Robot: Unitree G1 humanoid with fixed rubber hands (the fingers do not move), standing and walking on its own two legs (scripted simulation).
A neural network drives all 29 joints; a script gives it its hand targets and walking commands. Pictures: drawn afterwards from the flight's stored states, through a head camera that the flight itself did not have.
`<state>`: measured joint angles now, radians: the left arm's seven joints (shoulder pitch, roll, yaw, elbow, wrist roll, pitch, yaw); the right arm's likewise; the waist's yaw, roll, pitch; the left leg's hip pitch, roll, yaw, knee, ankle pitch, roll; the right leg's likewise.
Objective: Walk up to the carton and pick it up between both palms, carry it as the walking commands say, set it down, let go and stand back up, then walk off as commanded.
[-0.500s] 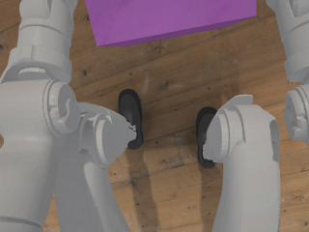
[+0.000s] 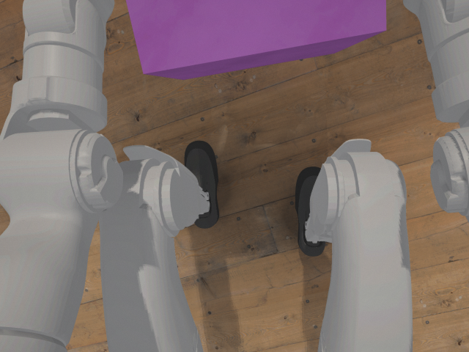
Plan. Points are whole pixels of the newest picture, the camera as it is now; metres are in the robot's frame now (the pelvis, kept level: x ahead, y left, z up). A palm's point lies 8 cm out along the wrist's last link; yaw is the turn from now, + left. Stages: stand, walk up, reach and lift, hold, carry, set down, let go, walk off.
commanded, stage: reach and lift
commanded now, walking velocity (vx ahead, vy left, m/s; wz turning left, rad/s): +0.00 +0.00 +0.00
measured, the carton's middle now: out of the picture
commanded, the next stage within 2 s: none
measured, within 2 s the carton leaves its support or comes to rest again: neither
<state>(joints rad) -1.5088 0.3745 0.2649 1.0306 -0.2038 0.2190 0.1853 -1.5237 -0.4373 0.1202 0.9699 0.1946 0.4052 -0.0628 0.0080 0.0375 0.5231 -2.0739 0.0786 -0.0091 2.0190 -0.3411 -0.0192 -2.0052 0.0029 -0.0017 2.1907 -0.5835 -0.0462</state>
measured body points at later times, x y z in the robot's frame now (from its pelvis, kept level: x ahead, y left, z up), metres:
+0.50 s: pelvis -0.01 +0.00 +0.05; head +0.32 -0.02 +0.34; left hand +0.56 +0.19 -0.02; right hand +0.56 -0.17 -0.05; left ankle +0.20 +0.14 -0.35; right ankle +0.13 -0.11 -0.35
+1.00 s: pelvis -0.02 +0.01 +0.10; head +0.29 -0.01 +0.41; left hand +0.55 +0.19 +0.05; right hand +0.54 -0.17 +0.02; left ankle +0.20 +0.14 -0.35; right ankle +0.13 -0.11 -0.35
